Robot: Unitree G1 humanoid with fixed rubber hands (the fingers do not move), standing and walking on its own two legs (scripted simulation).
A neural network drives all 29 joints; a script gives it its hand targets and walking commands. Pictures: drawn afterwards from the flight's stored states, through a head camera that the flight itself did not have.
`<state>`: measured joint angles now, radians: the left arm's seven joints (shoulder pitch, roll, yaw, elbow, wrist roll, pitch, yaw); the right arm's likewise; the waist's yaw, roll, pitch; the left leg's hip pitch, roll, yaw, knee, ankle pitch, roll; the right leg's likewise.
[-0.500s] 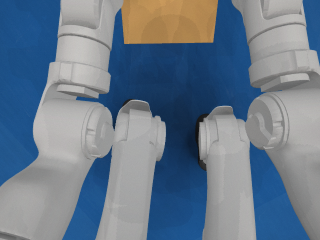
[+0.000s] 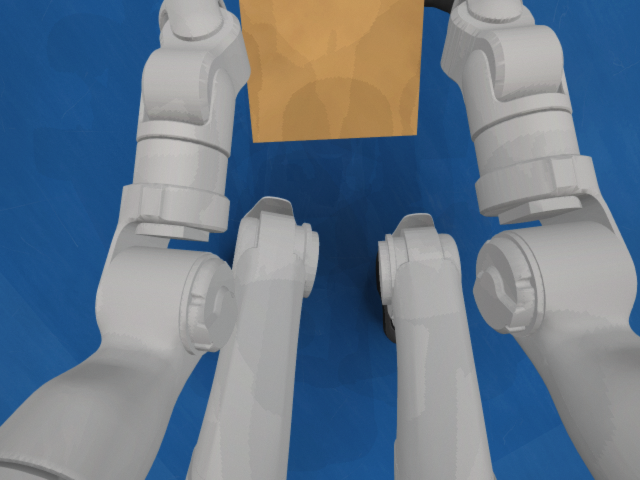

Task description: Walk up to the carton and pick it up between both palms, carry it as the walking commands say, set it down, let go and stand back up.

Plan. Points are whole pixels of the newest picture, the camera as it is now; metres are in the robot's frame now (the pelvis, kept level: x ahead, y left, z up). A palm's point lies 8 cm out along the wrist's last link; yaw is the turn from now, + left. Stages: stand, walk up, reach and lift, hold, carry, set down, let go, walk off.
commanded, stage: reach and lift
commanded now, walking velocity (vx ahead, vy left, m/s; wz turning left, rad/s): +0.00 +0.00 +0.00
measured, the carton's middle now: out of the picture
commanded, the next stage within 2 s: none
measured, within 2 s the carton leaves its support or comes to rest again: neither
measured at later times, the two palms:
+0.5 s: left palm out of the picture +0.50 +0.16 -0.05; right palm out of the picture +0.53 -0.07 -0.05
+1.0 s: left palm out of the picture +0.49 +0.17 +0.03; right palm out of the picture +0.51 -0.07 +0.02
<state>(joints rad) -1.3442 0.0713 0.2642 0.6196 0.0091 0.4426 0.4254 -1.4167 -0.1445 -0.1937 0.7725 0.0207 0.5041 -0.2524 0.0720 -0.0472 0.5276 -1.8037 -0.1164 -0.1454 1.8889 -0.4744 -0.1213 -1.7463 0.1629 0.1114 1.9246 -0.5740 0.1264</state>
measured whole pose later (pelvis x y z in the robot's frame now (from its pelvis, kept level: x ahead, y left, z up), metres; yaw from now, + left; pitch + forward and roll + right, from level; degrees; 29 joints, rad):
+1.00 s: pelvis -0.01 +0.01 +0.09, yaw +1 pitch +14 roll -3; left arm -1.24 -0.01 0.26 0.58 0.04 0.49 0.47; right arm -1.27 -0.10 -0.25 0.68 -0.04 0.55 -0.21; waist 0.06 0.01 0.53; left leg -1.44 -0.13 -0.17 1.59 -0.39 -0.09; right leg -1.36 0.13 0.12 1.59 -0.49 0.13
